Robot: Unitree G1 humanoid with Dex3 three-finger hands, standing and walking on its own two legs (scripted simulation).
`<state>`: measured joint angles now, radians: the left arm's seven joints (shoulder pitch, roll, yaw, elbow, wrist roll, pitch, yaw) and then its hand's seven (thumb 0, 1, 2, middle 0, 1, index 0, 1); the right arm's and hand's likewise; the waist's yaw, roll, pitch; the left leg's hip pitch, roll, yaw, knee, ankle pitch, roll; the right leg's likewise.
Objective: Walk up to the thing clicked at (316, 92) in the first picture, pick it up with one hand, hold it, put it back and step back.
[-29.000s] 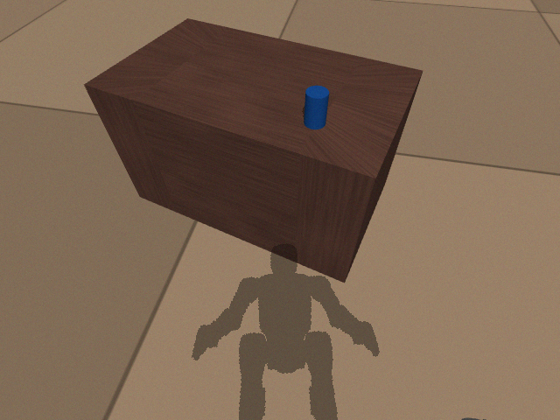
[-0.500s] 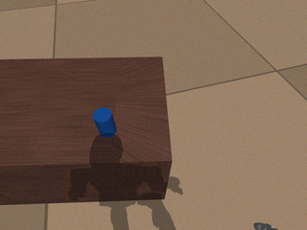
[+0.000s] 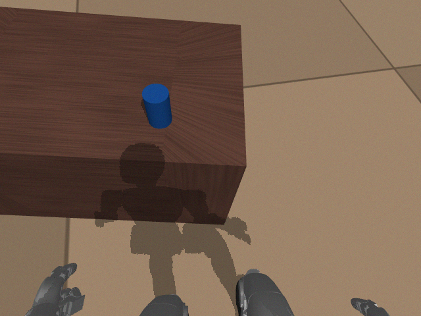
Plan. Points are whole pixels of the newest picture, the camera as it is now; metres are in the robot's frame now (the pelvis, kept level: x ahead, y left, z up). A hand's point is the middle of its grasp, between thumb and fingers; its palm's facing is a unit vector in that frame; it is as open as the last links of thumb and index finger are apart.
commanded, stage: step back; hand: left
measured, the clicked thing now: (158, 107) +0.60 +0.15 -0.10
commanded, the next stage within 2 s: none
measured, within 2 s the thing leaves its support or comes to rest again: neither
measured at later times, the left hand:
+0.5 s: hand out of the picture +0.01 +0.26 -0.12, palm faces -0.09 -0.91 -0.41, open 7.4 cm
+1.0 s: hand out of the picture -0.12 +0.30 -0.14, palm faces -0.05 -0.94 -0.35, open 7.4 cm
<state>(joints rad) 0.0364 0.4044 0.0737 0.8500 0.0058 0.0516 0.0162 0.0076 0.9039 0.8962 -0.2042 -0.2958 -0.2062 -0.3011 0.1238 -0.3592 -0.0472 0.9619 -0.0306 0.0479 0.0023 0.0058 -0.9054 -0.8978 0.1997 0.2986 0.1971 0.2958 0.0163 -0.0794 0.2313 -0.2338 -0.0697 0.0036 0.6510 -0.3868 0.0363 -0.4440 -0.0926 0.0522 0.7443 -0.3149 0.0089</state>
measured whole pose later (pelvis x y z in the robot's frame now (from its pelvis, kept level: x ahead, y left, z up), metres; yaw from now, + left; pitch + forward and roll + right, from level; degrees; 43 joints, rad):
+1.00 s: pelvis -0.25 +0.03 +0.02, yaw -4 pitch -1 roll -1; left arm 0.16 0.40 0.11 0.81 0.02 0.07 -0.01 0.01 0.91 0.90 -0.20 -0.30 -0.20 -0.30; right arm 0.16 -0.36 -0.05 0.85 -0.04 0.02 -0.02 0.01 -0.90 -0.90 0.21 0.30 0.20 0.30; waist 0.01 -0.05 0.16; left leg -0.32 0.02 -0.02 0.56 -0.22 0.01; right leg -0.42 0.10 0.18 1.16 -0.48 0.03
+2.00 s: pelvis -0.54 -0.03 +0.01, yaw -5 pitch -3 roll +1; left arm 0.27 0.34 0.06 0.96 0.04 0.00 -0.01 0.01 0.90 0.90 -0.21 -0.30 -0.21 -0.30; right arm 0.20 -0.42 -0.06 0.93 -0.02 0.04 0.00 0.01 -0.90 -0.90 0.20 0.30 0.20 0.30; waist 0.03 0.05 0.06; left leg -0.42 -0.04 -0.12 0.91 -0.42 -0.01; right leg -0.21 -0.01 0.05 0.62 -0.36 0.00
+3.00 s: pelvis -0.49 +0.00 +0.02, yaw +0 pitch -2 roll +0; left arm 0.08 0.37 0.03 1.06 0.00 -0.01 0.00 0.01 0.91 0.90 -0.20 -0.30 -0.20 -0.30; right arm 0.09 -0.33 -0.02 1.08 -0.02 -0.01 0.00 0.01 -0.90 -0.90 0.20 0.30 0.20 0.30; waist 0.02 -0.02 0.08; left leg -0.21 0.01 0.00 0.52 -0.28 0.00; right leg -0.17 -0.05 -0.05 0.50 -0.28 0.03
